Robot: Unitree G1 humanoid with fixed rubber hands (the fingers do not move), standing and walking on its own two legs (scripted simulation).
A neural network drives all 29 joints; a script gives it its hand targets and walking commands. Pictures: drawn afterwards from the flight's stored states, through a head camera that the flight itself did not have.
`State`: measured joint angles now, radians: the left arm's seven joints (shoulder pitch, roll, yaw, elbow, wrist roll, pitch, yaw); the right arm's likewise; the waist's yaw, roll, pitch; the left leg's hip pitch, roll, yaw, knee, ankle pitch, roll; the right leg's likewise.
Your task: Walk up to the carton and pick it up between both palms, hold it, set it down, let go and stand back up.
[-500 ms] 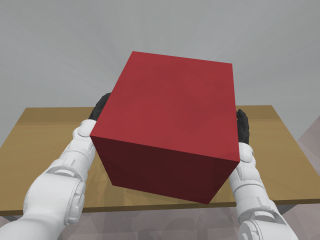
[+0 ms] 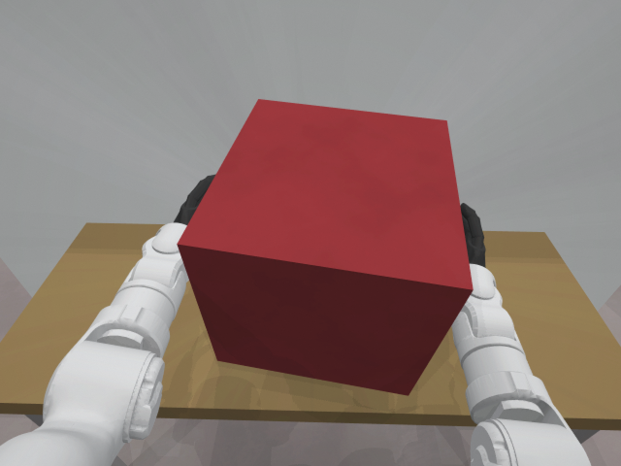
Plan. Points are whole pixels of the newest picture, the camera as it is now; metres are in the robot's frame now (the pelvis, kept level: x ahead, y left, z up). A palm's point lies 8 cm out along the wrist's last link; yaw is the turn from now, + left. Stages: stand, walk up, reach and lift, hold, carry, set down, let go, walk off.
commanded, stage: reach and lift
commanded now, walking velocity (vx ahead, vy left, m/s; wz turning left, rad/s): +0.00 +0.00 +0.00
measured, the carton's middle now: (330, 242) +0.42 -0.04 +0.10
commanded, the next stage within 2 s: hold in 1.32 s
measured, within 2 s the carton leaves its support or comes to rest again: neither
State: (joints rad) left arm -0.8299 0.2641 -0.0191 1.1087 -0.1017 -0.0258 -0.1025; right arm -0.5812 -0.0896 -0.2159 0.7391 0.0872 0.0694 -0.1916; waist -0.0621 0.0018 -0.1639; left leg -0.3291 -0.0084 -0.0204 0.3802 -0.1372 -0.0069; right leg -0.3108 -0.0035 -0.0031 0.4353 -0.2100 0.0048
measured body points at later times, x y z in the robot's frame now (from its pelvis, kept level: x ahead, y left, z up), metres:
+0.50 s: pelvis -0.01 +0.00 +0.00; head -0.06 +0.00 +0.45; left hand +0.39 +0.17 +0.18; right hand +0.37 -0.21 +0.16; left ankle +0.03 +0.13 -0.74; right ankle +0.00 -0.11 -0.74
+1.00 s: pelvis +0.00 +0.00 +0.00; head -0.05 +0.00 +0.45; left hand +0.38 +0.18 +0.19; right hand +0.39 -0.20 +0.17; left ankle +0.03 +0.13 -0.74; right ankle +0.00 -0.11 -0.74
